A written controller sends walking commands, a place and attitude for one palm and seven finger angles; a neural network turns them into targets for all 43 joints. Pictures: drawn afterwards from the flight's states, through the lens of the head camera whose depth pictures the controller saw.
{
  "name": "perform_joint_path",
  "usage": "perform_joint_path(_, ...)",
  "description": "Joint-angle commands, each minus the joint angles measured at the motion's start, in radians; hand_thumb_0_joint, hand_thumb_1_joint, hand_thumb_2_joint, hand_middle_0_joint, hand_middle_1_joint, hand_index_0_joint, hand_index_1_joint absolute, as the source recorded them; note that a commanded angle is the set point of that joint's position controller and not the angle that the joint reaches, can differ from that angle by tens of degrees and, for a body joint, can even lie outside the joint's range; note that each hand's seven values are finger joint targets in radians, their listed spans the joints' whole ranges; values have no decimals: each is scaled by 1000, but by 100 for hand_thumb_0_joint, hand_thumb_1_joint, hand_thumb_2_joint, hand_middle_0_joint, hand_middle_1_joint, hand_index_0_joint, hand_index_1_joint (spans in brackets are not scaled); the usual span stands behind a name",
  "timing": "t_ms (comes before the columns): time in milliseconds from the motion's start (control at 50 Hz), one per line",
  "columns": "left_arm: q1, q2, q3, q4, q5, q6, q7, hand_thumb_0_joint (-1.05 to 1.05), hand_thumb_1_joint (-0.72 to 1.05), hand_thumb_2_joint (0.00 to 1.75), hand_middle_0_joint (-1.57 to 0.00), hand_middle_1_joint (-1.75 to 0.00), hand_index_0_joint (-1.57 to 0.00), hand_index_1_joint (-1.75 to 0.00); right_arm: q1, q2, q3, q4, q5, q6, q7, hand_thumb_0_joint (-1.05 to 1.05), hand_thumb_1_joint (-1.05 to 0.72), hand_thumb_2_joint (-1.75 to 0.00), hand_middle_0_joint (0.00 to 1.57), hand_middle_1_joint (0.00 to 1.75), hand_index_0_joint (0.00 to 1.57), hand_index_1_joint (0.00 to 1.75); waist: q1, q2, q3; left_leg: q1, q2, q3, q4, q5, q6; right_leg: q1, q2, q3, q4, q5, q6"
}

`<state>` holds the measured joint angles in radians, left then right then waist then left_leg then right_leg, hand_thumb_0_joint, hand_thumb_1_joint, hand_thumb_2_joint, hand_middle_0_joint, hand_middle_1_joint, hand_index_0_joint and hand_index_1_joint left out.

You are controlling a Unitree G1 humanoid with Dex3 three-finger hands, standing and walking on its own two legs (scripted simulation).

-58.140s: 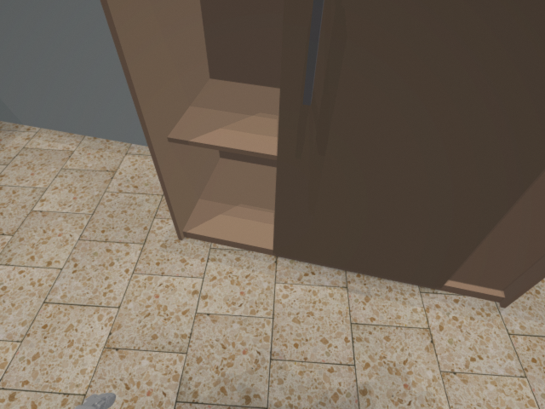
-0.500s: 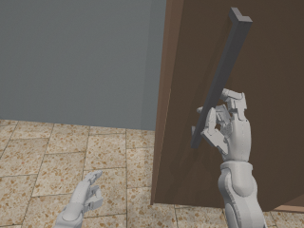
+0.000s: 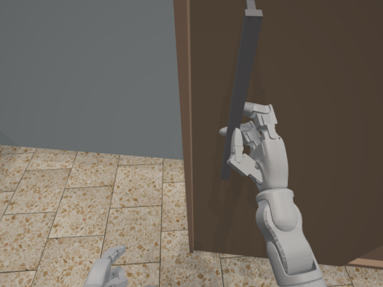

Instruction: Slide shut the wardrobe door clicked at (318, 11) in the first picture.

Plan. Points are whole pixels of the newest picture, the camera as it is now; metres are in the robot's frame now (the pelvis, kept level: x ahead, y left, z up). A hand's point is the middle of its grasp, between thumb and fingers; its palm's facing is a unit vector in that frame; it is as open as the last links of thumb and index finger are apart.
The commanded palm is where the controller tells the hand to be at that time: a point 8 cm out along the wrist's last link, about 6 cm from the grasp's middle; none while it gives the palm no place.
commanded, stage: stop walking and hold the door there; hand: right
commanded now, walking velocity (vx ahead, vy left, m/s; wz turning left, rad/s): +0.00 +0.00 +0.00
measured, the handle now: (234, 113) +0.36 -0.06 +0.21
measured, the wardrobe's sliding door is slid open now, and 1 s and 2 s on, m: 0.00 0.00 0.00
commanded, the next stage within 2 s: loosen the grip on the handle in 0.34 s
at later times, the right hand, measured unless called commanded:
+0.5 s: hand (241, 155) +0.30 -0.07 +0.17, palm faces -0.15 +0.95 -0.27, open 7.0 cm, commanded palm +0.28 -0.11 +0.15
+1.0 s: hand (247, 151) +0.30 -0.08 +0.18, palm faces -0.08 +0.99 -0.11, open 14.4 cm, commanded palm +0.28 -0.12 +0.17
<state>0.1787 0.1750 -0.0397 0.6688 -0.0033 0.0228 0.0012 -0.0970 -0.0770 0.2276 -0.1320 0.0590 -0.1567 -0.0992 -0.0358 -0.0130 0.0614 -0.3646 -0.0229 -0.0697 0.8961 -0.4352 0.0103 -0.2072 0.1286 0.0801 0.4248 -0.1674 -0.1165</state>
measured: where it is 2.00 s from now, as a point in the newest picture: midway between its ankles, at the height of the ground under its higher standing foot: outside the picture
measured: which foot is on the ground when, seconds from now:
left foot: up 0.00-0.38, down 0.40-1.00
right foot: down 0.00-1.00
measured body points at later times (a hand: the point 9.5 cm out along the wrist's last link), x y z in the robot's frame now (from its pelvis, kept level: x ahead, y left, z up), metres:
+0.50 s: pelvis -0.01 +0.00 +0.00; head +0.01 +0.00 +0.45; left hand +0.22 +0.19 -0.08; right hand +0.30 -0.13 +0.18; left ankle -0.03 +0.13 -0.74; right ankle +0.03 -0.04 -0.74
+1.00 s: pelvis -0.07 +0.07 -0.03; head -0.09 +0.08 +0.42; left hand +0.04 +0.33 -0.13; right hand +0.29 -0.14 +0.19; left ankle -0.03 +0.12 -0.74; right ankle +0.03 -0.04 -0.74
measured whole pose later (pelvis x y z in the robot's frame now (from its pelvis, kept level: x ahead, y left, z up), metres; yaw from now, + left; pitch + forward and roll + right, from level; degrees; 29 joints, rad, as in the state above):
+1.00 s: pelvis -0.07 +0.07 -0.03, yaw +3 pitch -1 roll +0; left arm 0.31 0.27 -0.05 0.69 -0.06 -0.13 0.04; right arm -0.39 -0.35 -0.15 0.37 0.26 -0.22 0.18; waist 0.02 -0.03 -0.06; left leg -0.37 -0.11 0.05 0.68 -0.32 0.08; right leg -0.46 0.03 0.03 0.70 -0.33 -0.02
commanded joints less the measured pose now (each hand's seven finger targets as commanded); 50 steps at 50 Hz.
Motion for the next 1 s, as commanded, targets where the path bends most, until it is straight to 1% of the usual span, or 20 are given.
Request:
perform_joint_path(0, -148, 111, 29, -156, -5, -85, 6, 0, 90, 90, -20, -30, -20, -30, -324, 97, 170, -180, -52, -64, 62, 0, -90, -90, 45, 140, 45, 140, 37, 38, -248, -16, 33, 3, -57, 68, -13, 229, -315, 223, -206, 179, 96)
perform_joint_path(60, -148, 101, 15, -149, -2, -97, 2, 0, 90, 90, -20, -30, -20, -30, -380, 133, 220, -180, -62, -66, 64, 0, -90, -90, 45, 140, 45, 140, 39, -117, -232, 1, 36, 17, -75, 77, -7, 203, -284, 183, -247, 71, 111)
perform_joint_path(320, -165, 97, 21, -137, 5, -92, -1, 0, 90, 90, -20, -30, -20, -30, -359, 91, 187, -198, -66, -89, 53, 0, -90, -90, 45, 140, 45, 140, 33, -17, -344, 96, 33, 15, -428, 174, 12, 338, -271, 176, -118, 411, 137)
perform_joint_path(400, -193, 109, 27, -154, -2, -70, -1, 0, 90, 90, -20, -30, -20, -30, -353, 88, 178, -197, -62, -91, 60, 0, -90, -90, 45, 140, 45, 140, 34, 4, -335, 158, 48, -10, -493, 252, 20, 248, -243, 171, -117, 313, 159)
perform_joint_path(420, -166, 150, 46, -202, -13, -102, -16, 0, 90, 90, -20, -30, -20, -30, -1199, -681, -503, -479, -186, -113, -1, 0, -90, -90, 45, 140, 45, 140, 47, 248, -127, 156, 65, -159, -536, 271, 7, 37, -286, 257, -97, 132, 46)
perform_joint_path(440, -122, 183, 81, -50, -47, -87, -20, 0, 90, 90, -20, -30, -20, -30, -1157, -423, -321, -57, -88, -1, 71, 0, -78, -84, 45, 140, 45, 140, 167, -16, -343, 14, -3, 5, -393, 379, 67, 212, -195, 35, 7, 462, 190)
perform_joint_path(460, 19, 174, 121, -77, -5, -100, -23, 0, 90, 90, -20, -30, -20, -30, -726, -206, -258, 67, -28, -2, 109, 0, -66, -78, 45, 140, 45, 140, 84, 169, -440, -8, -33, 106, -346, 343, 68, 359, -177, 23, 53, 662, 237)
perform_joint_path(480, -47, 138, 90, -140, -15, -109, -39, 0, 90, 90, -20, -30, -20, -30, -515, -18, -138, 67, 19, -5, 180, 0, -54, -73, 45, 140, 45, 140, 56, 139, -495, -35, -43, 110, -348, 348, 53, 442, -192, 24, 53, 733, 233)
perform_joint_path(520, -136, 196, 62, -139, -30, -128, -22, 0, 90, 90, -20, -30, -20, -30, -554, -75, -261, -7, 235, 55, 276, 0, -30, -61, 45, 140, 45, 140, 25, -124, -575, -49, -24, 101, -353, 294, 46, 495, -167, 56, 81, 516, 233)
perform_joint_path(540, -143, 199, 51, -142, -37, -125, -13, 0, 90, 90, -20, -30, -20, -30, -553, -102, -281, 21, 245, 76, 291, 0, -17, -55, 45, 140, 45, 140, 24, -157, -532, -61, -19, 110, -348, 268, 53, 446, -145, 43, 74, 346, 234)
perform_joint_path(580, -168, 191, 23, -149, -35, -147, -7, 0, 90, 90, -20, -30, -20, -30, -559, -34, -259, 105, 294, 65, 292, 0, 7, -43, 45, 140, 45, 140, 41, -3, -390, -62, -11, 132, -378, 228, 43, 217, -134, 77, 58, -29, 180)
perform_joint_path(620, -158, 190, 18, -160, -35, -154, -2, 0, 90, 90, -20, -30, -20, -30, -566, -85, -274, 210, 230, 1, 237, 0, 31, -32, 45, 140, 45, 140, 61, 169, -190, -107, -8, 114, -388, 83, 32, 0, -126, 85, 33, -287, 123)
perform_joint_path(660, -146, 199, 32, -189, -25, -147, -9, 0, 90, 90, -20, -30, -20, -30, -554, -135, -285, 223, 145, -80, 171, 0, 55, -20, 42, 137, 42, 137, 67, 185, -127, -136, -10, 106, -367, 11, 29, -89, -119, 71, 44, -348, 108)
perform_joint_path(720, -115, 188, 37, -212, -14, -158, -20, 0, 90, 90, -20, -30, -20, -30, -633, -170, -233, 202, 54, -170, 133, 0, 55, -20, 38, 132, 38, 132, 57, -23, -170, -173, -2, 68, -330, -63, 43, -104, -108, 44, 89, -413, 101)
perform_joint_path(780, -85, 189, 36, -227, -22, -164, -12, 0, 90, 90, -20, -30, -20, -30, -703, -259, -250, 237, 19, -194, 155, 0, 55, -20, 34, 127, 34, 127, 61, -85, -211, -159, 6, 15, -360, -133, 46, -158, -91, -5, 137, -403, 92)
perform_joint_path(800, -68, 187, 34, -224, -30, -171, -4, 0, 90, 90, -20, -30, -20, -30, -731, -280, -254, 272, 26, -194, 175, 0, 55, -20, 33, 125, 33, 125, 71, -42, -216, -138, 12, -21, -392, -187, 40, -196, -87, -27, 160, -385, 87)
perform_joint_path(820, -80, 189, 45, -255, -40, -186, 3, 0, 90, 90, -20, -30, -20, -30, -801, -466, -409, 72, 53, -212, 189, 0, 55, -20, 32, 123, 32, 123, 25, -70, -361, -8, 30, -94, -442, -233, 34, -170, -89, -53, 170, -319, 84)
perform_joint_path(840, -96, 185, 34, -235, -39, -187, 18, 0, 90, 90, -20, -30, -20, -30, -765, -506, -429, 139, 61, -192, 204, 0, 55, -20, 30, 122, 30, 122, 36, -35, -350, 32, 37, -129, -464, -254, 29, -208, -90, -68, 189, -289, 83)
perform_joint_path(880, -103, 168, 19, -228, -60, -207, 30, 0, 90, 90, -20, -30, -20, -30, -775, -364, -324, 213, 136, -156, 266, 0, 55, -20, 28, 118, 28, 118, 70, 53, -273, 39, 64, -185, -529, -334, 13, -276, -94, -75, 213, -271, 85)
perform_joint_path(980, -96, 202, 33, -152, -66, -254, 54, 0, 90, 90, -20, -30, -20, -30, -773, -404, -443, 288, 271, -85, 339, 0, 55, -20, 25, 115, 25, 115, 59, 81, -255, 108, 161, -281, -553, -236, -28, -350, -122, -30, 260, -234, 117)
